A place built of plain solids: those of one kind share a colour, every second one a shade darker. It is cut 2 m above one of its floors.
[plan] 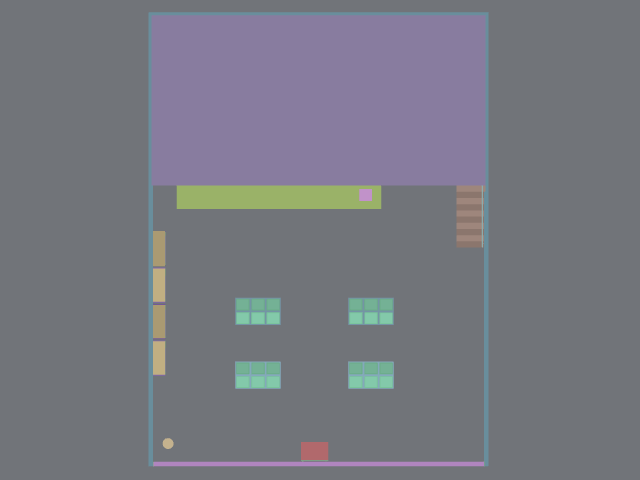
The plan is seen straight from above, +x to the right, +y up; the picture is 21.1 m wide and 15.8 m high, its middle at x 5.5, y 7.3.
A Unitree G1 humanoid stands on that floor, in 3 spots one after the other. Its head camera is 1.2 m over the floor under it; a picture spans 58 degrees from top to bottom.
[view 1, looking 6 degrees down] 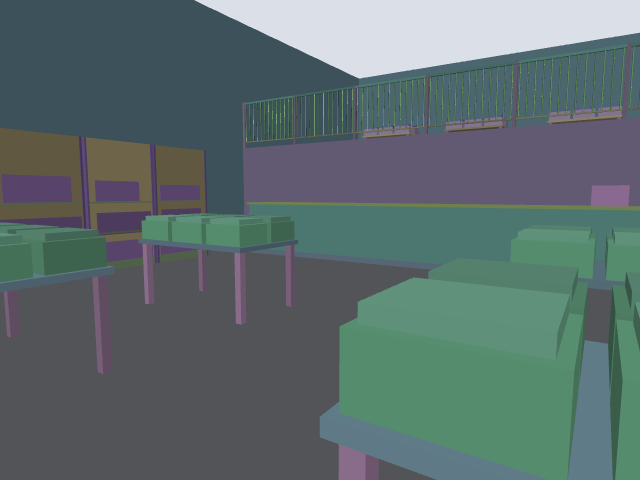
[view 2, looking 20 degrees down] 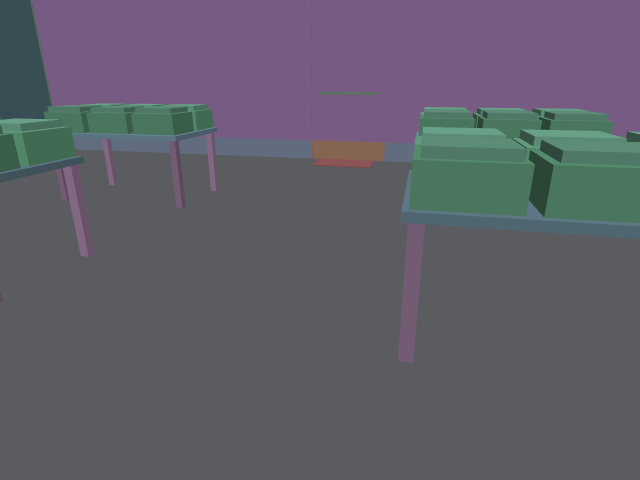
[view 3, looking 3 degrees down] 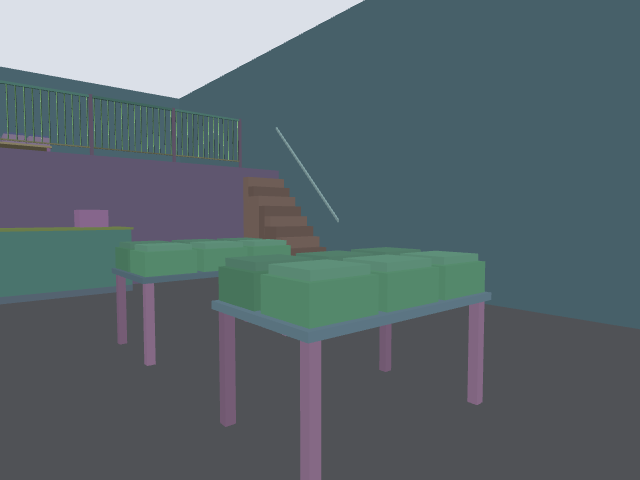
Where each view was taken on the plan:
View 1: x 6.92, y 1.65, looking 123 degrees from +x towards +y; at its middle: counter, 8.07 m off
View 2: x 4.15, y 7.08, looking -77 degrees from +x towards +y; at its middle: ground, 3.51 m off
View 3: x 5.32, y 1.00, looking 50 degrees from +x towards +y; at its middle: wall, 8.69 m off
